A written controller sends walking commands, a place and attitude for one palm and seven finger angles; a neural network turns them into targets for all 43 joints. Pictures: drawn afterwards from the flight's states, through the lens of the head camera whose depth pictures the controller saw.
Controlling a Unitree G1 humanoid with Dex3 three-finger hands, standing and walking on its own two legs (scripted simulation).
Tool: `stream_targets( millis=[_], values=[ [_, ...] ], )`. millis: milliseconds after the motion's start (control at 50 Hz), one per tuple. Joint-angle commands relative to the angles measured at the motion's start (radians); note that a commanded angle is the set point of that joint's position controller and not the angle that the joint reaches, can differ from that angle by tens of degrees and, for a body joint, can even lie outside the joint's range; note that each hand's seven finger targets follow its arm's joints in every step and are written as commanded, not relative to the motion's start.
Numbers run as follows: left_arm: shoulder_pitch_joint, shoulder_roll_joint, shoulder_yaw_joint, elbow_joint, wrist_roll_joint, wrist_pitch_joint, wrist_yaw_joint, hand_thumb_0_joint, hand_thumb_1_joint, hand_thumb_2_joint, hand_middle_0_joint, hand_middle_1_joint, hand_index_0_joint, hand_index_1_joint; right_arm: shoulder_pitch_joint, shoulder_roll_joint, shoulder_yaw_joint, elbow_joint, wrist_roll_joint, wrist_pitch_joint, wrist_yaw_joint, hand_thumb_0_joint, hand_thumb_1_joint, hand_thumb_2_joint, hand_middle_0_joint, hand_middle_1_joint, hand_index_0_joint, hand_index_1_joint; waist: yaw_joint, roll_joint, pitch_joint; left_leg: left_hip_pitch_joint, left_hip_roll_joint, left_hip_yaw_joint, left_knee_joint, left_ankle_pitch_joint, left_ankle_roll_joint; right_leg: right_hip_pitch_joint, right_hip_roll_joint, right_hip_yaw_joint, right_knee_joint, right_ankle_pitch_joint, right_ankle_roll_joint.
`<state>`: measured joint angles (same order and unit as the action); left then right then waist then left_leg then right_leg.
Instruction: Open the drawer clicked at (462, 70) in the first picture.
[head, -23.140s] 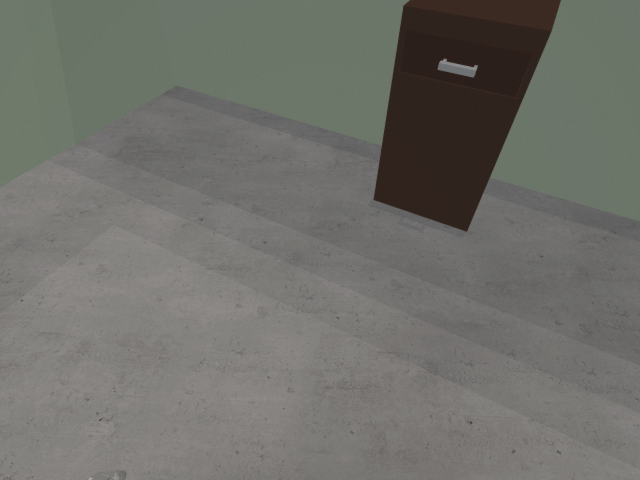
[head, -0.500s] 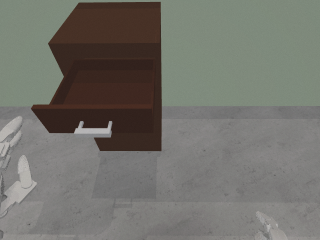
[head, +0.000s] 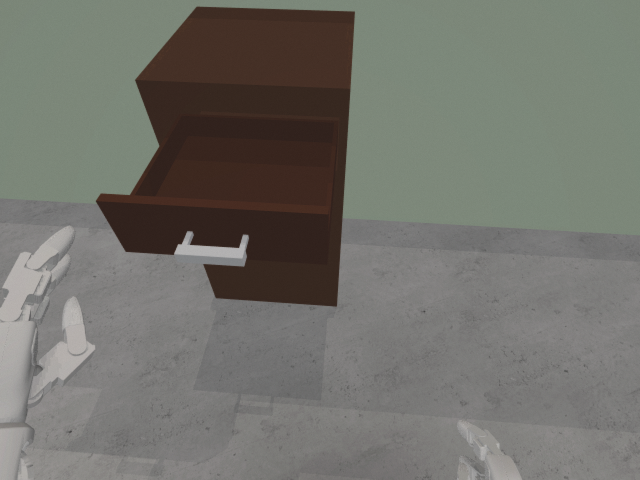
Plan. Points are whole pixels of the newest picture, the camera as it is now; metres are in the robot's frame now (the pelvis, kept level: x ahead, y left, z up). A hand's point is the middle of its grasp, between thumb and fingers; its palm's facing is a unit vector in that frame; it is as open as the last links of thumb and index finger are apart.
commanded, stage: let the arm hang, fingers relaxed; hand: left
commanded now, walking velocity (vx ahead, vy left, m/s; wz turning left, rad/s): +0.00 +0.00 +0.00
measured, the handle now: (214, 246) +0.50 +0.22 -0.06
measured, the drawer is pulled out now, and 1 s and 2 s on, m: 0.30 0.30 0.30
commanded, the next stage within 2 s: look to check the result in 1.06 s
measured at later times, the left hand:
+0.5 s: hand out of the picture -0.04 +0.20 -0.16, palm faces +0.03 -0.97 -0.23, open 7.2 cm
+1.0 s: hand out of the picture -0.02 +0.16 -0.17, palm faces +0.04 -0.99 -0.15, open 7.4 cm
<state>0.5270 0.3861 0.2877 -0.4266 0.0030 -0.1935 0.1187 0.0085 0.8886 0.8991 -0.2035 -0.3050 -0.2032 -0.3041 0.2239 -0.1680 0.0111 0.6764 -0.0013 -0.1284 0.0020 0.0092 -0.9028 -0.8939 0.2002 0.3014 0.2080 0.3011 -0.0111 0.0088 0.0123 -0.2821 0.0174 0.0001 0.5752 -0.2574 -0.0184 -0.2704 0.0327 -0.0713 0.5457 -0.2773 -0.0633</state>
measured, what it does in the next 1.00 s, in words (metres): stands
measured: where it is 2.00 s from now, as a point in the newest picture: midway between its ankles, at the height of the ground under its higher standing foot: outside the picture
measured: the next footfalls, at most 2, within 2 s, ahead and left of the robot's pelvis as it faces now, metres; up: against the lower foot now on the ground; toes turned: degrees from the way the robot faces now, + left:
none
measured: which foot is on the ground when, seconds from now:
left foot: down 0.00-1.00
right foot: down 0.00-1.00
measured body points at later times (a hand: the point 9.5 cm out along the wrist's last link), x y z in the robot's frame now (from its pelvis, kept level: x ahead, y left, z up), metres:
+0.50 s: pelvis +0.00 +0.01 +0.01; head +0.02 +0.00 +0.46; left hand -0.04 +0.25 -0.14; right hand -0.03 -0.21 -0.15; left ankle +0.00 +0.13 -0.73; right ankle +0.01 -0.07 -0.73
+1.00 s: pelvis +0.00 +0.01 +0.01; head +0.00 +0.01 +0.46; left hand -0.02 +0.22 -0.15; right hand -0.05 -0.18 -0.16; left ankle +0.00 +0.13 -0.73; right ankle +0.01 -0.07 -0.73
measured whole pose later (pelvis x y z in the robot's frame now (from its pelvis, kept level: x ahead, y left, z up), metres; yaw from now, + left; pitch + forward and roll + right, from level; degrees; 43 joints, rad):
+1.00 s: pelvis +0.00 +0.01 +0.01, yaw -1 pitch -2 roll +0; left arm 0.31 0.09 0.02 1.14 0.01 0.00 0.03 0.01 0.92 0.90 -0.20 -0.30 -0.20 -0.30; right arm 0.36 -0.08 0.00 1.13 -0.02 0.01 -0.05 0.00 -0.91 -0.89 0.20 0.30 0.20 0.30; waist -0.01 0.00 0.05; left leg -0.16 0.02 0.06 0.43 -0.23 0.00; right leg -0.18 0.03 -0.04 0.43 -0.22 -0.05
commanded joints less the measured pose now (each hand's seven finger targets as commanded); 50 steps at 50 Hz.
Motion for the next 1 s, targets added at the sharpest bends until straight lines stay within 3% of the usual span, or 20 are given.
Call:
stream_targets(
  millis=[0,40,60,100,120,140,160,200,260,280,340,460,560,640,820,980],
  values=[
    [-0.103,-0.068,-0.182,0.611,0.035,0.173,-0.104,0.000,0.900,0.900,-0.200,-0.300,-0.200,-0.300,0.043,-0.124,-0.067,0.022,-0.002,0.064,0.008,0.000,-0.900,-0.900,0.200,0.300,0.200,0.300,-0.015,-0.206,-0.113,-0.067,0.011,-0.017,0.126,-0.058,0.028,0.079,-0.248,0.190,-0.051,0.539,-0.075],
    [-0.164,-0.061,-0.188,0.728,0.038,0.184,-0.099,0.000,0.900,0.900,-0.200,-0.300,-0.200,-0.300,0.025,-0.133,-0.066,0.021,-0.015,0.095,0.006,0.000,-0.900,-0.900,0.200,0.300,0.200,0.300,-0.003,-0.270,-0.069,-0.071,0.001,-0.020,0.086,-0.049,0.043,0.083,-0.229,0.168,-0.048,0.514,-0.079],
    [-0.186,-0.058,-0.197,0.786,0.034,0.193,-0.095,0.000,0.900,0.900,-0.200,-0.300,-0.200,-0.300,0.030,-0.136,-0.064,0.029,-0.019,0.107,0.002,0.000,-0.900,-0.900,0.200,0.300,0.200,0.300,-0.005,-0.221,-0.050,-0.031,0.011,-0.027,0.023,0.053,0.054,0.070,-0.217,0.156,-0.042,0.494,-0.064],
    [-0.218,-0.070,-0.208,0.906,0.026,0.206,-0.092,0.000,0.900,0.900,-0.200,-0.300,-0.200,-0.300,0.036,-0.144,-0.054,0.068,-0.028,0.116,-0.009,0.000,-0.900,-0.900,0.200,0.300,0.200,0.300,0.000,-0.104,-0.053,0.079,0.072,-0.068,-0.047,0.336,0.071,0.042,-0.144,0.124,-0.024,0.387,-0.007],
    [-0.235,-0.071,-0.211,0.974,0.023,0.209,-0.092,0.000,0.900,0.900,-0.200,-0.300,-0.200,-0.300,0.028,-0.144,-0.047,0.091,-0.026,0.117,-0.016,0.000,-0.900,-0.900,0.200,0.300,0.200,0.300,0.005,0.032,-0.052,0.078,0.095,-0.088,-0.079,0.391,0.079,0.059,-0.121,0.105,-0.027,0.309,0.012],
    [-0.245,-0.067,-0.213,1.037,0.021,0.212,-0.092,0.000,0.900,0.900,-0.200,-0.300,-0.200,-0.300,0.016,-0.147,-0.039,0.111,-0.024,0.118,-0.020,0.000,-0.900,-0.900,0.200,0.300,0.200,0.300,0.013,0.104,-0.029,0.062,0.120,-0.113,-0.127,0.398,0.093,0.069,-0.092,0.091,-0.036,0.193,0.025],
    [-0.246,-0.071,-0.220,1.106,0.015,0.210,-0.094,0.000,0.900,0.900,-0.200,-0.300,-0.200,-0.300,0.000,-0.143,-0.031,0.132,-0.022,0.121,-0.027,0.000,-0.900,-0.900,0.200,0.300,0.200,0.300,0.024,0.112,-0.007,0.025,0.121,-0.108,-0.145,0.353,0.097,0.109,-0.086,0.096,-0.077,0.167,0.025],
    [-0.233,-0.071,-0.228,1.220,0.012,0.205,-0.097,0.000,0.900,0.900,-0.200,-0.300,-0.200,-0.300,-0.002,-0.128,-0.024,0.177,-0.017,0.127,-0.035,0.000,-0.900,-0.900,0.200,0.300,0.200,0.300,0.025,0.084,0.006,0.028,0.080,-0.058,-0.154,0.182,0.066,0.132,-0.109,0.145,-0.151,0.181,0.005],
    [-0.214,-0.101,-0.221,1.313,0.014,0.200,-0.096,0.000,0.900,0.900,-0.200,-0.300,-0.200,-0.300,0.056,-0.093,-0.027,0.233,-0.020,0.130,-0.044,0.000,-0.900,-0.900,0.200,0.300,0.200,0.300,0.016,0.157,-0.009,0.067,0.078,-0.045,-0.184,0.094,0.062,0.133,-0.112,0.142,-0.197,0.151,-0.007],
    [-0.212,-0.100,-0.227,1.337,0.011,0.200,-0.097,0.000,0.900,0.900,-0.200,-0.300,-0.200,-0.300,0.068,-0.091,-0.026,0.248,-0.019,0.131,-0.044,0.000,-0.900,-0.900,0.200,0.300,0.200,0.300,0.017,0.152,-0.008,0.061,0.076,-0.048,-0.192,0.072,0.062,0.141,-0.111,0.144,-0.206,0.137,-0.008],
    [-0.205,-0.106,-0.240,1.406,0.010,0.195,-0.097,0.000,0.900,0.900,-0.200,-0.300,-0.200,-0.300,0.105,-0.087,-0.029,0.287,-0.013,0.135,-0.046,0.000,-0.900,-0.900,0.200,0.300,0.200,0.300,0.011,0.053,0.022,0.092,0.080,-0.044,-0.201,0.068,0.060,0.106,-0.112,0.147,-0.235,0.113,-0.010],
    [-0.171,-0.128,-0.256,1.502,0.006,0.190,-0.091,0.000,0.900,0.900,-0.200,-0.300,-0.200,-0.300,0.169,-0.063,-0.022,0.369,-0.010,0.132,-0.049,0.000,-0.900,-0.900,0.200,0.300,0.200,0.300,0.008,0.005,0.044,0.108,0.088,-0.039,-0.226,0.074,0.064,0.098,-0.113,0.138,-0.248,0.102,-0.005],
    [-0.143,-0.149,-0.262,1.544,0.007,0.192,-0.084,0.000,0.900,0.900,-0.200,-0.300,-0.200,-0.300,0.194,-0.035,-0.019,0.413,-0.011,0.135,-0.048,0.000,-0.900,-0.900,0.200,0.300,0.200,0.300,0.011,-0.042,0.113,0.089,0.080,-0.034,-0.243,0.026,0.065,0.052,-0.110,0.143,-0.263,0.031,-0.001],
    [-0.126,-0.159,-0.261,1.552,0.008,0.190,-0.079,0.000,0.900,0.900,-0.200,-0.300,-0.200,-0.300,0.204,-0.020,-0.022,0.429,-0.011,0.137,-0.047,0.000,-0.900,-0.900,0.200,0.300,0.200,0.300,0.010,-0.031,0.122,0.098,0.072,-0.024,-0.236,0.006,0.062,0.017,-0.108,0.154,-0.271,-0.019,0.000],
    [-0.127,-0.194,-0.253,1.551,0.009,0.189,-0.078,0.000,0.900,0.900,-0.200,-0.300,-0.200,-0.300,0.228,0.016,-0.023,0.441,-0.015,0.129,-0.052,0.000,-0.900,-0.900,0.200,0.300,0.200,0.300,0.010,0.023,0.132,0.060,0.071,-0.031,-0.245,-0.001,0.063,0.030,-0.106,0.140,-0.240,0.026,-0.003],
    [-0.125,-0.206,-0.252,1.554,0.009,0.188,-0.077,0.000,0.900,0.900,-0.200,-0.300,-0.200,-0.300,0.235,0.023,-0.025,0.438,-0.013,0.125,-0.057,0.000,-0.900,-0.900,0.200,0.300,0.200,0.300,0.010,0.010,0.123,0.062,0.077,-0.038,-0.242,0.031,0.066,0.050,-0.105,0.132,-0.228,0.070,-0.001]
  ],
)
